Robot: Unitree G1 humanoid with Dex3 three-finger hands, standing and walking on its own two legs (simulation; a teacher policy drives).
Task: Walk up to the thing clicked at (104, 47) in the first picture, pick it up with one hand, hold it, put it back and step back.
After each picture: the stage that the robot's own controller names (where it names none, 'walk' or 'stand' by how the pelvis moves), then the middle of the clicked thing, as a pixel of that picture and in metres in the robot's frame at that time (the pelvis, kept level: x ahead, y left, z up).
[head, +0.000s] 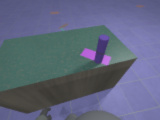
stand; (100, 51) +0.55 -0.05 +0.06
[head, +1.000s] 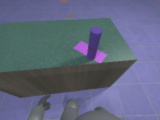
walk; (93, 46) +0.51 +0.02 +0.10
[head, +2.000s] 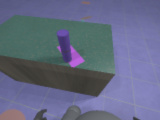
stand; (65, 48) +0.46 +0.23 +0.10
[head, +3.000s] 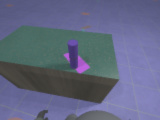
stand; (73, 56) +0.47 +0.17 +0.06
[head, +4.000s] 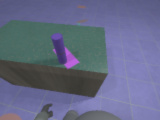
stand; (60, 50) +0.48 +0.25 +0.08
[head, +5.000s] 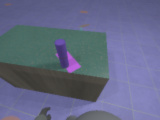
stand; (62, 55) +0.46 +0.24 +0.06
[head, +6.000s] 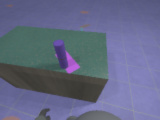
stand; (61, 56) +0.46 +0.25 +0.06
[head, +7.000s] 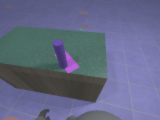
stand; (61, 55) +0.46 +0.26 +0.06
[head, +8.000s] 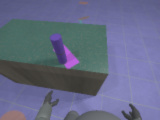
rise first; (60, 51) +0.47 +0.26 +0.07
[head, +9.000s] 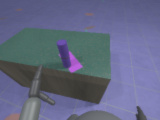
rise first; (64, 55) +0.46 +0.26 +0.07
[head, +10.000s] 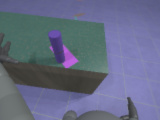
go down; (58, 49) +0.47 +0.23 +0.08
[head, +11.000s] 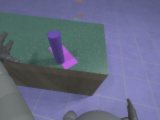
go down; (57, 50) +0.46 +0.24 +0.09
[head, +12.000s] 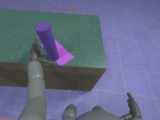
close in; (49, 45) +0.46 +0.25 +0.13
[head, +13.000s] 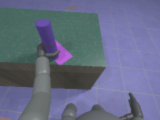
lift; (49, 43) +0.47 +0.25 +0.13
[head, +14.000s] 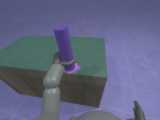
lift; (66, 51) +0.35 +0.16 +0.25
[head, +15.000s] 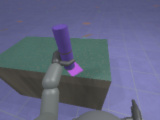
hold; (65, 50) +0.34 +0.17 +0.26
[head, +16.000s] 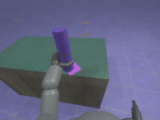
hold; (64, 52) +0.34 +0.17 +0.24
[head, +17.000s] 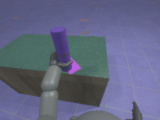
hold; (63, 52) +0.34 +0.18 +0.24
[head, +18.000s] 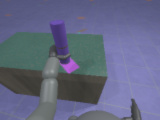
crouch; (61, 45) +0.40 +0.19 +0.24
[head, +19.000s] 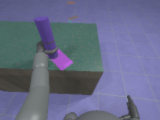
lower; (48, 40) +0.48 +0.26 +0.17
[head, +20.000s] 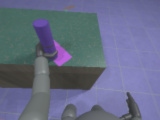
lower; (48, 43) +0.47 +0.25 +0.13
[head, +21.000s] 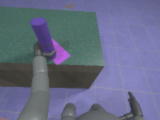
lower; (46, 42) +0.47 +0.26 +0.13
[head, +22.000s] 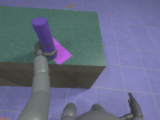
lower; (47, 42) +0.47 +0.25 +0.13
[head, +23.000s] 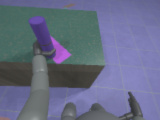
lower; (45, 41) +0.48 +0.26 +0.13
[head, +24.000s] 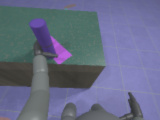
withdraw; (46, 42) +0.47 +0.26 +0.13
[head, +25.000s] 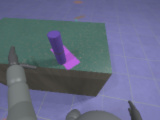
sink last; (58, 50) +0.45 +0.24 +0.11
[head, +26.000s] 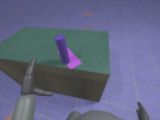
stand; (63, 51) +0.49 +0.27 +0.10
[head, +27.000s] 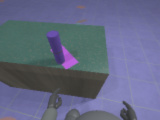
stand; (57, 49) +0.46 +0.26 +0.11
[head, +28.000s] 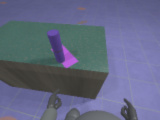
stand; (57, 48) +0.47 +0.26 +0.12
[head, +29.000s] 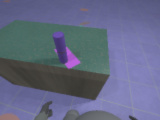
stand; (61, 49) +0.47 +0.25 +0.10
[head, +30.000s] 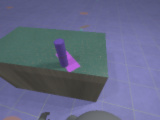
stand; (62, 54) +0.47 +0.26 +0.06
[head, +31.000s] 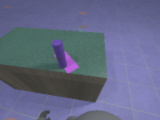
stand; (60, 55) +0.46 +0.26 +0.06
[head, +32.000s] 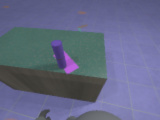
stand; (60, 56) +0.45 +0.26 +0.06
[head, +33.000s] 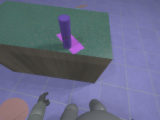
walk; (66, 34) +0.57 +0.21 +0.08
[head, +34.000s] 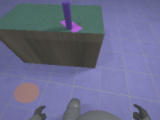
walk; (67, 16) +0.87 +0.31 +0.10
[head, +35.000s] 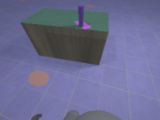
stand; (81, 16) +1.14 +0.22 +0.08
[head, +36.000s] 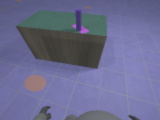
stand; (78, 20) +1.07 +0.22 +0.06
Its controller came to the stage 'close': yes
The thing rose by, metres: 0.21
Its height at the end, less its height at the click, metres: +0.00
